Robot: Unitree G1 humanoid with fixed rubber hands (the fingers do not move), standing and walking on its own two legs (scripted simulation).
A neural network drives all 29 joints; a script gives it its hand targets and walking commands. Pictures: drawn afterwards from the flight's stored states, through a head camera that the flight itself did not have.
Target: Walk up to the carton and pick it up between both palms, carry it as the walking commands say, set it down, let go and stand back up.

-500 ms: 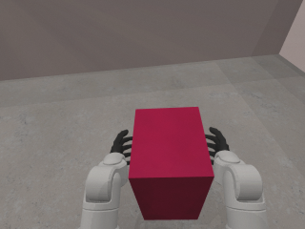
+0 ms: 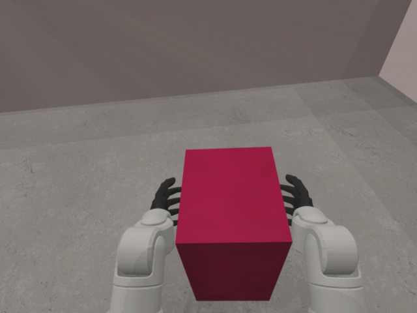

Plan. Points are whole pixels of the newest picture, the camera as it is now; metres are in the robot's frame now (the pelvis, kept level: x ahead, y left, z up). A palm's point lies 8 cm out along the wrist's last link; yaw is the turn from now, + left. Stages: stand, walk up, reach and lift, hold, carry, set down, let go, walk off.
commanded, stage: carry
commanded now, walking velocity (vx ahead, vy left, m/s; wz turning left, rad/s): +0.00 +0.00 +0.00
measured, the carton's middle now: (230, 230) +0.29 +0.00 +0.03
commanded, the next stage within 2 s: hold in 0.54 s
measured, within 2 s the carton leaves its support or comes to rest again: neither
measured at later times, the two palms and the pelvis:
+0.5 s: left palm (159, 215) +0.28 +0.13 +0.10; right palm (299, 214) +0.28 -0.12 +0.10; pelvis +0.00 +0.01 +0.00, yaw +0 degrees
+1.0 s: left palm (157, 243) +0.24 +0.13 +0.06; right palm (295, 234) +0.26 -0.12 +0.06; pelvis -0.04 -0.01 +0.00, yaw +5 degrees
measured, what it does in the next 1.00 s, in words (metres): stands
